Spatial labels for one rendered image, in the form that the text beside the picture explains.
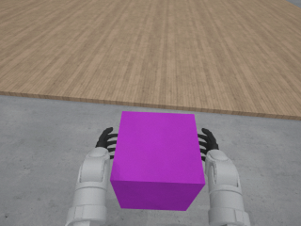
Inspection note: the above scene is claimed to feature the robot left forearm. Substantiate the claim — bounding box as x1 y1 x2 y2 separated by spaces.
64 147 110 226

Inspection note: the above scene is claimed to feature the carton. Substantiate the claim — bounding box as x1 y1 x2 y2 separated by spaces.
110 111 206 211

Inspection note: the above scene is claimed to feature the right robot hand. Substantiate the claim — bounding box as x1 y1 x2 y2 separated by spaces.
198 128 219 162

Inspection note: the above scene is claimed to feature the left robot hand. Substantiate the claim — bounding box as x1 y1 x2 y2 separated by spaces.
95 127 119 159

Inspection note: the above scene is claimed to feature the robot right forearm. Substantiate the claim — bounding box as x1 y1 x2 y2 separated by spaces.
205 149 251 226

